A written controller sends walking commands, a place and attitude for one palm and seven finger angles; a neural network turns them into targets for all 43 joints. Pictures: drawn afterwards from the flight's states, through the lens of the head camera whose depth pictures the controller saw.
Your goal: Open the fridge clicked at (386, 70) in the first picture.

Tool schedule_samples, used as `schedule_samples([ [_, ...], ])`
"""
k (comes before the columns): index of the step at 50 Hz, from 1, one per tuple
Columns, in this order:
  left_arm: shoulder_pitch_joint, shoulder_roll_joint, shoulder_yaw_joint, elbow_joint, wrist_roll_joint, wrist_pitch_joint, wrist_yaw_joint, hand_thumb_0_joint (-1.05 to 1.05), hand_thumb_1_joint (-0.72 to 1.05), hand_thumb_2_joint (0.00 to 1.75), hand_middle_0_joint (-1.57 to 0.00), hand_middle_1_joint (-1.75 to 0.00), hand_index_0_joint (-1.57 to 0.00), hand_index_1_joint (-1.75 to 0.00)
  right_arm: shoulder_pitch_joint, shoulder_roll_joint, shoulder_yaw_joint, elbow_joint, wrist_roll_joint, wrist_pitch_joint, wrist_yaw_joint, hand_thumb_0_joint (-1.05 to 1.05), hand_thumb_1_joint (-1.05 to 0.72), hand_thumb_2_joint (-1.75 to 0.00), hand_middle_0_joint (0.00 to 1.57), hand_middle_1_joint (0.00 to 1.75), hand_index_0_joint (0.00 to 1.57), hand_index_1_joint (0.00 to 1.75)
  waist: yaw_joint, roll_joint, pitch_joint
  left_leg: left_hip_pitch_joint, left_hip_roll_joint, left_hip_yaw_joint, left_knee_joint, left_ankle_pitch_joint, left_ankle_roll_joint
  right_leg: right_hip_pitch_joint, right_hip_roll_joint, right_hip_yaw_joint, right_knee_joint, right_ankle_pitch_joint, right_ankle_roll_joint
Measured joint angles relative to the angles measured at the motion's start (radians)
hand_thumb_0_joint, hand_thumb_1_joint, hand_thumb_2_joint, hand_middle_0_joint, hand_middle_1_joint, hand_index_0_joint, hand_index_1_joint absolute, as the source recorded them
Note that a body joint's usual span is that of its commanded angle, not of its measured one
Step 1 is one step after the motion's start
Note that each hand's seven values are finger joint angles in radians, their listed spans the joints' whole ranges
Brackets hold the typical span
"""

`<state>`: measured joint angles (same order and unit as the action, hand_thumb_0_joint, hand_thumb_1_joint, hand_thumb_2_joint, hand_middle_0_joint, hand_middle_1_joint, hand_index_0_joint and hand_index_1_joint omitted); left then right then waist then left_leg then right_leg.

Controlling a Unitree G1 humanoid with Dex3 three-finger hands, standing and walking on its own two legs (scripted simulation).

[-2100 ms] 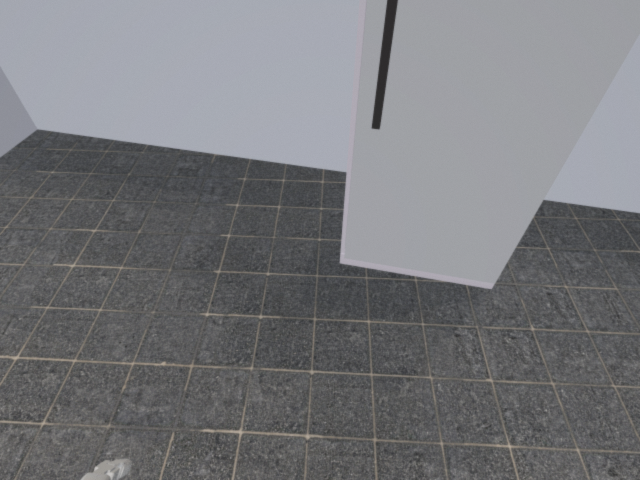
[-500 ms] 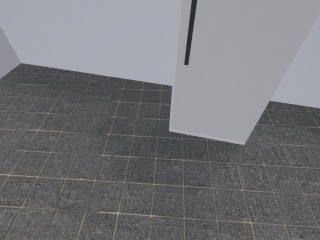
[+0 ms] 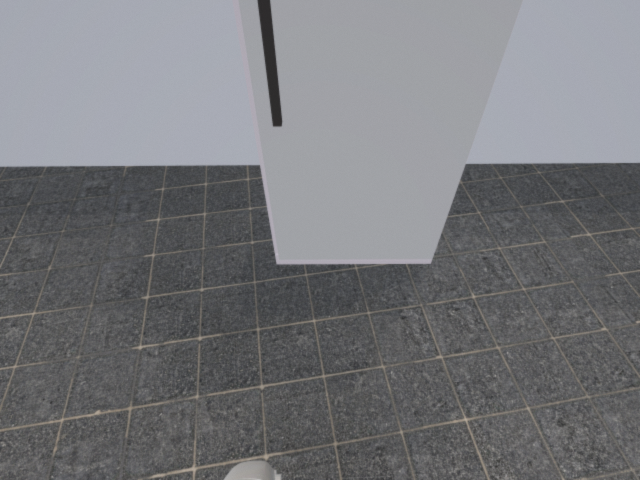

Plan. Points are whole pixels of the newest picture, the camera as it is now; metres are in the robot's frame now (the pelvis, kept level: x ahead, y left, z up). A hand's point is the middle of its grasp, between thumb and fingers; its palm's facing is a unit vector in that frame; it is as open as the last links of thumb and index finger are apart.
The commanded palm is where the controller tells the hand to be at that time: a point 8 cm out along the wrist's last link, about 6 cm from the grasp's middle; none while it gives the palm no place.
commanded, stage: turn to face it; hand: left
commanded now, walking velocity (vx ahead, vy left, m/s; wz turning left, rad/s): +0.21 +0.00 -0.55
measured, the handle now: (271, 52) +0.89 +0.18 +0.10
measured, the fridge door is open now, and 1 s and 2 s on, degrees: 0 0 0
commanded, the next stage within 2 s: take the last steps up to it in 0.62 s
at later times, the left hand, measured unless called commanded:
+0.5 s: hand (170, 452) +0.18 +0.25 -0.18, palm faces -0.03 -0.99 -0.16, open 7.4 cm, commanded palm none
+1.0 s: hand out of the picture +0.14 +0.23 -0.16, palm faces +0.11 -0.98 -0.18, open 7.4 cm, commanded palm none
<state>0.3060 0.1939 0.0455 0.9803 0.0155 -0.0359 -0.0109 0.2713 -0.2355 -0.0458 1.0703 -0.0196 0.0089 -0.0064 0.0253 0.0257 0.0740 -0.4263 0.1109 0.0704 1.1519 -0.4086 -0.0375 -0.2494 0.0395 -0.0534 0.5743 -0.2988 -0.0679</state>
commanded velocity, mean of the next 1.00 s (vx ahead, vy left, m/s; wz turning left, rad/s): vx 0.10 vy -0.02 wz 0.15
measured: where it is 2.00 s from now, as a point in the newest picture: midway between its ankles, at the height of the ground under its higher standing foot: (311, 397)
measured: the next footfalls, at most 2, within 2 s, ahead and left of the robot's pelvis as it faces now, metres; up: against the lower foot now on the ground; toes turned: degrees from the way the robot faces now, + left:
left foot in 0.32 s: +0.22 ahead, +0.14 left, +0.00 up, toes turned +2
right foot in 0.82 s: +0.17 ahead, -0.06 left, +0.00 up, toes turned -2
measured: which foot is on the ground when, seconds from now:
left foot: up 0.00-0.30, down 0.32-0.84, up 0.86-1.00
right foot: down 0.00-0.34, up 0.36-0.80, down 0.82-1.00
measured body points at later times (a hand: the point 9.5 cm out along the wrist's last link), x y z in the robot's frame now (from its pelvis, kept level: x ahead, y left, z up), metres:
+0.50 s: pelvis +0.13 +0.08 +0.01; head +0.15 +0.11 +0.46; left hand +0.18 +0.30 -0.16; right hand +0.19 -0.16 -0.12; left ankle +0.18 +0.14 -0.73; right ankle +0.07 -0.07 -0.68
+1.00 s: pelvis +0.18 +0.06 +0.01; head +0.16 +0.07 +0.46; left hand +0.13 +0.28 -0.15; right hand +0.18 -0.16 -0.15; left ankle +0.17 +0.17 -0.68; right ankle +0.13 -0.05 -0.73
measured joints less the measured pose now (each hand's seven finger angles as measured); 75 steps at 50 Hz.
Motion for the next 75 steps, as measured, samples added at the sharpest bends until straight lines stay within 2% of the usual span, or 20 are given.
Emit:
schedule_samples([
  [4, 0.031, -0.014, -0.004, 0.019, 0.007, 0.005, 0.003, 0.0, 0.9, 0.89, -0.2, -0.3, -0.2, -0.3, -0.073, 0.01, -0.009, -0.071, -0.003, -0.009, 0.007, 0.01, -0.91, -0.9, 0.2, 0.3, 0.2, 0.3, -0.01, -0.012, -0.023, -0.122, 0.006, -0.007, -0.051, 0.11, -0.018, 0.055, 0.012, 0.055, -0.111, 0.043, 0.003],
  [8, 0.04, -0.021, -0.007, 0.034, 0.01, 0.005, 0.006, 0.01, 0.9, 0.89, -0.21, -0.3, -0.2, -0.3, -0.123, 0.025, -0.008, -0.119, -0.002, -0.017, 0.011, 0.01, -0.91, -0.9, 0.2, 0.3, 0.2, 0.3, -0.018, -0.008, -0.041, -0.168, 0.006, -0.028, -0.145, 0.186, -0.027, 0.098, 0.019, 0.088, -0.171, 0.047, 0.016],
  [14, 0.02, -0.017, -0.009, 0.033, 0.013, 0.006, 0.029, 0.01, 0.9, 0.89, -0.21, -0.3, -0.2, -0.3, -0.134, 0.048, 0.011, -0.108, 0.006, -0.022, 0.004, 0.0, -0.91, -0.9, 0.2, 0.3, 0.2, 0.3, -0.005, -0.012, -0.053, -0.056, -0.024, -0.008, -0.421, 0.203, -0.009, 0.159, 0.016, 0.092, -0.165, -0.022, 0.05],
  [15, 0.018, -0.016, -0.01, 0.034, 0.01, 0.007, 0.033, 0.01, 0.9, 0.89, -0.2, -0.3, -0.2, -0.3, -0.128, 0.053, 0.016, -0.1, 0.006, -0.028, 0.002, 0.0, -0.91, -0.9, 0.2, 0.3, 0.2, 0.3, -0.003, -0.013, -0.055, -0.013, -0.033, -0.005, -0.494, 0.24, -0.004, 0.167, 0.016, 0.089, -0.146, -0.046, 0.058],
  [16, 0.017, -0.012, -0.01, 0.036, 0.007, 0.008, 0.037, 0.01, 0.9, 0.89, -0.2, -0.3, -0.2, -0.3, -0.12, 0.059, 0.022, -0.092, 0.005, -0.036, 0.0, 0.0, -0.91, -0.9, 0.2, 0.3, 0.2, 0.3, -0.003, -0.02, -0.059, 0.031, -0.044, 0.0, -0.551, 0.246, 0.024, 0.166, 0.012, 0.088, -0.111, -0.078, 0.067],
  [19, -0.011, 0.006, -0.009, 0.055, -0.005, 0.019, 0.05, 0.01, 0.9, 0.89, -0.2, -0.3, -0.2, -0.3, -0.108, 0.097, 0.042, -0.064, 0.002, -0.043, -0.006, 0.0, -0.91, -0.9, 0.2, 0.3, 0.2, 0.3, 0.005, -0.078, -0.05, 0.07, -0.081, 0.032, -0.545, 0.162, 0.092, 0.092, -0.028, 0.083, 0.118, -0.204, 0.079],
  [23, -0.038, -0.003, -0.016, 0.075, -0.001, 0.039, 0.05, 0.0, 0.91, 0.9, -0.2, -0.3, -0.2, -0.3, -0.092, 0.108, 0.037, -0.05, 0.009, -0.044, -0.033, -0.01, -0.94, -0.9, 0.2, 0.3, 0.2, 0.3, -0.012, -0.076, -0.041, 0.142, -0.096, 0.048, -0.631, 0.188, 0.11, 0.001, -0.058, 0.043, 0.279, -0.243, 0.094],
  [33, -0.106, -0.015, -0.01, 0.057, 0.006, 0.069, 0.039, 0.0, 0.91, 0.9, -0.2, -0.3, -0.2, -0.3, -0.022, 0.075, 0.021, 0.005, 0.0, -0.002, -0.022, -0.01, -0.92, -0.9, 0.2, 0.3, 0.2, 0.3, -0.042, -0.051, -0.044, 0.18, -0.155, -0.001, -0.742, 0.244, 0.135, -0.071, -0.095, 0.034, 0.197, -0.137, 0.099],
  [37, -0.103, -0.02, -0.009, 0.058, 0.005, 0.071, 0.043, 0.0, 0.91, 0.9, -0.2, -0.3, -0.2, -0.3, -0.001, 0.077, 0.013, 0.016, -0.002, 0.006, -0.019, 0.0, -0.91, -0.9, 0.2, 0.3, 0.2, 0.3, -0.051, -0.038, -0.048, 0.176, -0.169, -0.016, -0.742, 0.246, 0.131, -0.041, -0.084, 0.029, 0.119, -0.115, 0.094],
  [41, -0.071, -0.023, -0.014, 0.07, 0.007, 0.05, 0.045, 0.0, 0.91, 0.9, -0.2, -0.3, -0.2, -0.3, 0.018, 0.083, 0.01, 0.03, 0.002, 0.005, -0.016, 0.0, -0.91, -0.9, 0.2, 0.3, 0.2, 0.3, -0.045, -0.037, -0.066, 0.165, -0.185, -0.016, -0.704, 0.222, 0.116, 0.052, -0.076, 0.026, -0.081, -0.021, 0.081],
  [45, -0.006, -0.04, -0.019, 0.093, 0.012, 0.037, 0.04, 0.0, 0.91, 0.9, -0.2, -0.3, -0.2, -0.3, 0.046, 0.085, 0.006, 0.044, -0.003, 0.015, -0.005, 0.0, -0.91, -0.9, 0.2, 0.3, 0.2, 0.3, -0.035, -0.011, -0.103, 0.117, -0.15, -0.02, -0.525, 0.047, 0.076, 0.095, -0.057, 0.002, -0.121, 0.008, 0.057],
  [50, 0.081, -0.053, -0.014, 0.122, 0.012, 0.013, 0.036, 0.0, 0.9, 0.9, -0.2, -0.3, -0.2, -0.3, 0.042, 0.086, -0.005, 0.03, -0.009, 0.011, 0.012, 0.01, -0.91, -0.9, 0.2, 0.3, 0.2, 0.3, -0.023, -0.027, -0.109, 0.011, -0.079, -0.008, -0.269, 0.046, 0.057, 0.155, -0.053, -0.014, -0.197, 0.017, 0.058],
  [53, 0.115, -0.066, -0.014, 0.144, 0.016, 0.004, 0.031, 0.0, 0.9, 0.9, -0.2, -0.3, -0.2, -0.3, 0.027, 0.079, -0.011, 0.016, -0.007, 0.003, 0.014, 0.01, -0.91, -0.9, 0.2, 0.3, 0.2, 0.3, -0.018, -0.025, -0.095, -0.008, -0.041, -0.001, -0.294, 0.055, 0.049, 0.18, -0.054, -0.033, -0.209, 0.002, 0.07],
  [57, 0.15, -0.072, -0.012, 0.172, 0.017, 0.003, 0.025, 0.0, 0.9, 0.9, -0.2, -0.3, -0.2, -0.3, -0.002, 0.076, -0.011, -0.003, -0.005, -0.016, 0.012, 0.01, -0.91, -0.9, 0.2, 0.3, 0.2, 0.3, -0.002, -0.04, -0.072, 0.044, -0.025, 0.027, -0.481, 0.094, 0.047, 0.192, -0.069, -0.047, -0.16, -0.059, 0.096],
  [59, 0.163, -0.071, -0.01, 0.187, 0.01, 0.011, 0.02, 0.01, 0.9, 0.9, -0.2, -0.3, -0.2, -0.3, -0.019, 0.081, -0.009, -0.009, -0.008, -0.042, 0.005, 0.01, -0.91, -0.9, 0.2, 0.3, 0.2, 0.3, 0.001, -0.065, -0.058, 0.078, -0.04, 0.052, -0.525, 0.135, 0.058, 0.156, -0.097, -0.031, -0.04, -0.123, 0.091],
  [61, 0.161, -0.069, -0.01, 0.199, 0.01, 0.031, 0.015, 0.01, 0.9, 0.89, -0.2, -0.3, -0.2, -0.3, -0.029, 0.091, -0.004, -0.018, -0.011, -0.06, -0.002, 0.0, -0.91, -0.9, 0.2, 0.3, 0.2, 0.3, 0.0, -0.077, -0.054, 0.101, -0.041, 0.081, -0.506, 0.095, 0.076, 0.057, -0.097, 0.002, 0.205, -0.185, 0.067],
  [63, 0.144, -0.062, -0.005, 0.203, 0.016, 0.046, 0.009, 0.01, 0.91, 0.89, -0.2, -0.3, -0.2, -0.3, -0.019, 0.097, -0.005, -0.022, -0.011, -0.071, -0.018, 0.0, -0.92, -0.9, 0.2, 0.3, 0.2, 0.3, -0.015, -0.073, -0.059, 0.152, -0.04, 0.096, -0.552, 0.084, 0.081, -0.05, -0.089, 0.005, 0.421, -0.152, 0.052],
  [65, 0.109, -0.046, 0.004, 0.193, 0.02, 0.046, 0.003, 0.01, 0.91, 0.89, -0.2, -0.3, -0.2, -0.3, 0.004, 0.103, 0.0, -0.016, -0.01, -0.079, -0.026, 0.0, -0.93, -0.9, 0.2, 0.3, 0.2, 0.3, -0.028, -0.072, -0.06, 0.209, -0.045, 0.1, -0.626, 0.104, 0.078, -0.137, -0.096, -0.005, 0.525, -0.079, 0.053],
  [70, 0.005, -0.006, 0.023, 0.128, 0.019, 0.037, 0.0, 0.01, 0.91, 0.9, -0.2, -0.3, -0.2, -0.3, 0.078, 0.131, 0.018, 0.03, -0.003, -0.084, -0.033, 0.0, -0.92, -0.9, 0.2, 0.3, 0.2, 0.3, -0.03, -0.076, -0.057, 0.326, -0.059, 0.109, -0.77, 0.132, 0.072, -0.292, -0.124, -0.002, 0.545, 0.072, 0.078],
  [75, -0.086, 0.007, 0.03, 0.081, 0.017, 0.047, -0.005, 0.01, 0.91, 0.9, -0.2, -0.3, -0.2, -0.3, 0.147, 0.161, 0.025, 0.068, -0.005, -0.075, -0.033, 0.0, -0.91, -0.9, 0.2, 0.3, 0.2, 0.3, -0.046, -0.075, -0.048, 0.406, -0.066, 0.121, -0.821, 0.105, 0.053, -0.356, -0.144, -0.003, 0.441, 0.142, 0.087],
])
